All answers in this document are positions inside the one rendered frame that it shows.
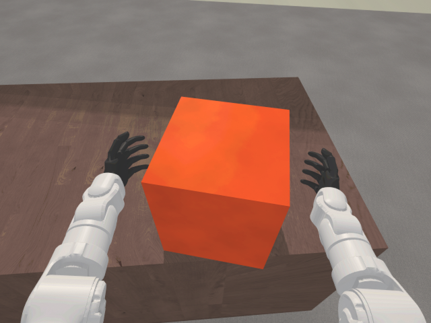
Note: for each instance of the right robot upper arm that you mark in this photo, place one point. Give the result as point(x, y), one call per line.
point(377, 306)

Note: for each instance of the robot left hand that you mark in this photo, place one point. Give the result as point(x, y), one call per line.
point(118, 162)

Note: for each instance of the left robot forearm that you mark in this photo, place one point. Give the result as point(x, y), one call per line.
point(85, 246)

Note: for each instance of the robot right hand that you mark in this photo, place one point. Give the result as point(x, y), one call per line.
point(329, 172)

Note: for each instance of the carton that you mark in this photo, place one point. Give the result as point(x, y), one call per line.
point(218, 185)

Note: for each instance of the left robot upper arm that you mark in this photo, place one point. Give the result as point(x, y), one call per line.
point(68, 299)

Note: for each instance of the right robot forearm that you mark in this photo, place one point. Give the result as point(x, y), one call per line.
point(352, 259)

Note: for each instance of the pedestal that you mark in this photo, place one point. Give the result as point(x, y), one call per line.
point(54, 140)

